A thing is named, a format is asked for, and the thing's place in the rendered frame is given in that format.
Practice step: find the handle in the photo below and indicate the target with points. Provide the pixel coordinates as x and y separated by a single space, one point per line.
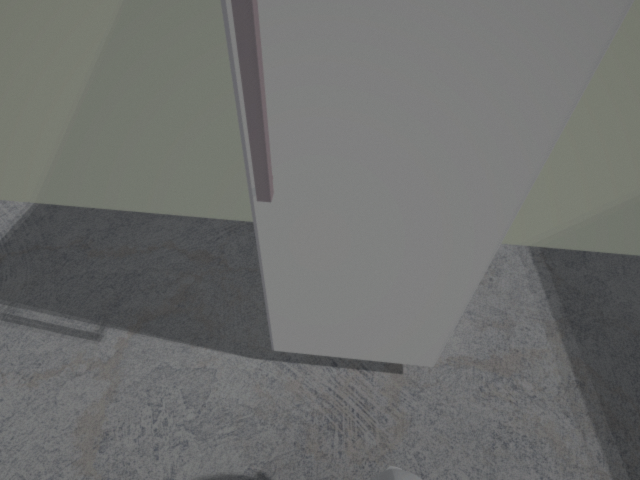
247 31

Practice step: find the fridge door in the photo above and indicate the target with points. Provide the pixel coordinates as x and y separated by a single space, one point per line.
405 136

